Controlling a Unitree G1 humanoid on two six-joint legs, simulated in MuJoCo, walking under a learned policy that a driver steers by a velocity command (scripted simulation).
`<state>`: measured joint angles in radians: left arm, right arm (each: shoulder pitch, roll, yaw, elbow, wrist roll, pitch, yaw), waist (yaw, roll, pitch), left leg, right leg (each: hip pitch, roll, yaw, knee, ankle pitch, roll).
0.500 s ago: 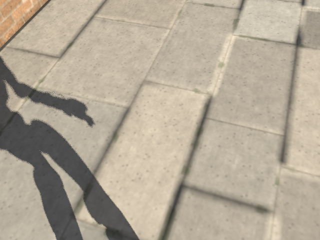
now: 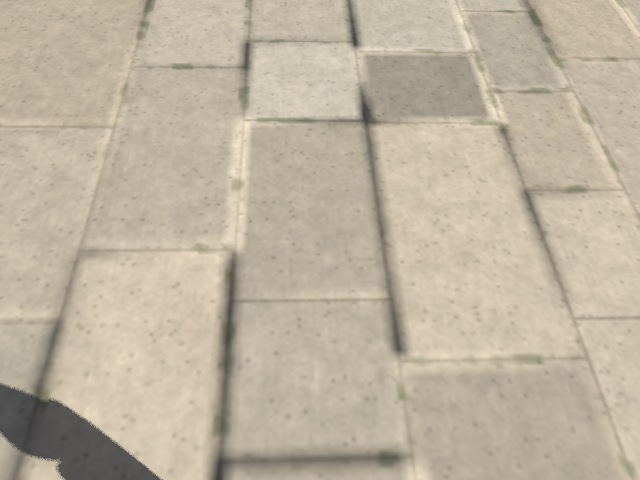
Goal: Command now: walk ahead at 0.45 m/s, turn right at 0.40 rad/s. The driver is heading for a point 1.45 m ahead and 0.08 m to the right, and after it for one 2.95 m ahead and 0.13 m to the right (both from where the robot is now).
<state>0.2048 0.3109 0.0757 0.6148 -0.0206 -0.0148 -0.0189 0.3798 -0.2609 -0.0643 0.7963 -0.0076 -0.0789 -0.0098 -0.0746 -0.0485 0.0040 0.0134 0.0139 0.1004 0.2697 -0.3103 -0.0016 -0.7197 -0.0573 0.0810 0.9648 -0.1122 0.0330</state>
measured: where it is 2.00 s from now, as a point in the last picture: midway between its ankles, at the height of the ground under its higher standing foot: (334, 297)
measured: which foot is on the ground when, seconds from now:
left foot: down 0.00-0.16, up 0.18-0.68, down 0.70-1.00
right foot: up 0.00-0.14, down 0.16-0.72, up 0.74-1.00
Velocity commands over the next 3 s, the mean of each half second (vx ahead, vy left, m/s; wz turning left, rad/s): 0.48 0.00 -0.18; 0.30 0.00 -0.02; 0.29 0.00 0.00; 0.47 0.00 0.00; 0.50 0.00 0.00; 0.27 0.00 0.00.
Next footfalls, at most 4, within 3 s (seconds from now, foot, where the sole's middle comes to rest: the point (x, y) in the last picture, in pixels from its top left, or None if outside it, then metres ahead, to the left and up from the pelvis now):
0.16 right None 0.25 -0.16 -0.78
0.70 left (283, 423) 0.62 0.04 -0.78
1.10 right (394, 425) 0.60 -0.20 -0.78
1.74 right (386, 299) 0.93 -0.23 -0.78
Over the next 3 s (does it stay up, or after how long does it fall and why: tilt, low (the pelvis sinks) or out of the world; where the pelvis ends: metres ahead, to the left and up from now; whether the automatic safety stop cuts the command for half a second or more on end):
stays up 1.37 -0.14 -0.01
